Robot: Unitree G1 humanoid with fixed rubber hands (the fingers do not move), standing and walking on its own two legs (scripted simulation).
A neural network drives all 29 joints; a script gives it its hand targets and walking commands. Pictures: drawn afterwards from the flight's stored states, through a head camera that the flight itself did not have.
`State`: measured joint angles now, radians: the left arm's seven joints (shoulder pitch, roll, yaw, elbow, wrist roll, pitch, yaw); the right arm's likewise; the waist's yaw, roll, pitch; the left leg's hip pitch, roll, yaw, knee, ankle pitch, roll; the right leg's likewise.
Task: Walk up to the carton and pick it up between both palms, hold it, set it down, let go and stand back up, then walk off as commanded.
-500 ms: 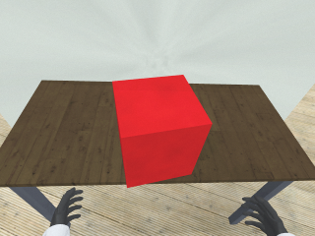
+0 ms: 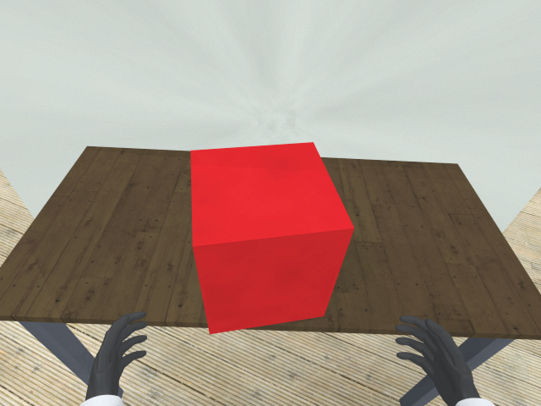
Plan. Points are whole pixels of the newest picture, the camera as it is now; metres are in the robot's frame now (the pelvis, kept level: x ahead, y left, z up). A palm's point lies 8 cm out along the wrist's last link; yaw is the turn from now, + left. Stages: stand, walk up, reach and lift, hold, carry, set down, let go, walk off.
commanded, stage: reach and lift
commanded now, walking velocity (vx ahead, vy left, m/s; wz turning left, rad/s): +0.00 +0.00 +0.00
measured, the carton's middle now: (261, 238) +0.38 +0.05 +0.03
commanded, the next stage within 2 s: none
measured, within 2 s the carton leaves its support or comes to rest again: neither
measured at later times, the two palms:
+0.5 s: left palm (123, 328) +0.20 +0.21 +0.06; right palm (446, 336) +0.22 -0.20 +0.07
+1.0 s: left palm (122, 270) +0.24 +0.22 +0.12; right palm (439, 260) +0.30 -0.20 +0.12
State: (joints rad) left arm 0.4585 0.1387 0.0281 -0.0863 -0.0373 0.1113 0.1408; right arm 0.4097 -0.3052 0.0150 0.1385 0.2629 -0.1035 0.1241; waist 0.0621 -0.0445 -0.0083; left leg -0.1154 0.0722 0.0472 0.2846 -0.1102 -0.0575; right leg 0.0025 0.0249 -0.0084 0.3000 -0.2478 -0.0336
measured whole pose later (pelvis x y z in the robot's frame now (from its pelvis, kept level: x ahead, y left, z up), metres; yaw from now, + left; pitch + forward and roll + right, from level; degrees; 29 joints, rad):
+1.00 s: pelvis -0.01 +0.00 +0.00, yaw -2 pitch -2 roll +0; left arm 0.01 0.11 0.14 -0.40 -0.12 0.66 0.15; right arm -0.15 -0.43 0.04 0.02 0.45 0.27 -0.02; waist 0.06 -0.02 0.03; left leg -0.14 0.08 0.05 0.25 -0.08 -0.06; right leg -0.05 0.04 0.03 0.29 -0.21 -0.03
